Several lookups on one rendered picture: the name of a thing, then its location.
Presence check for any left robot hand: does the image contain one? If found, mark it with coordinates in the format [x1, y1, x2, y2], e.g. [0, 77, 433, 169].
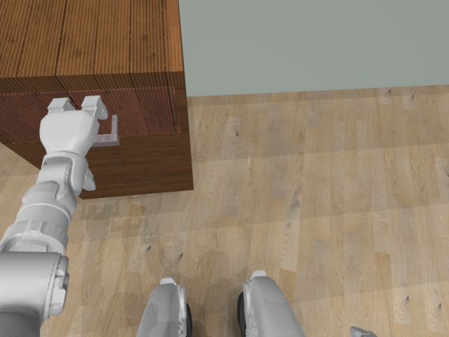
[39, 95, 108, 191]

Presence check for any drawer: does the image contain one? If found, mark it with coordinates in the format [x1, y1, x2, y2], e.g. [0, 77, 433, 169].
[0, 86, 179, 143]

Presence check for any left robot shin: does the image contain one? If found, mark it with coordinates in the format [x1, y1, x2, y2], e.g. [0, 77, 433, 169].
[160, 277, 187, 337]

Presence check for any handle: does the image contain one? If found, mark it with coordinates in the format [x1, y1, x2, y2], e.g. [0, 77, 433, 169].
[91, 114, 119, 147]

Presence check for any cabinet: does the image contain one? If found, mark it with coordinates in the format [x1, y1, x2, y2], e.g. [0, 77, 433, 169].
[0, 0, 194, 199]

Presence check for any robot right thigh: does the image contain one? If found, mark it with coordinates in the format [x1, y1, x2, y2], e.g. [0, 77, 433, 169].
[243, 276, 306, 337]

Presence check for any robot left forearm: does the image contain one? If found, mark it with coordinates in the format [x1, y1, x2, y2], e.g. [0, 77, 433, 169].
[0, 151, 86, 256]

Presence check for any left robot upper arm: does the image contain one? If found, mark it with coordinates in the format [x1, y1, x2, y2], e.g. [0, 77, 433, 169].
[0, 251, 69, 337]

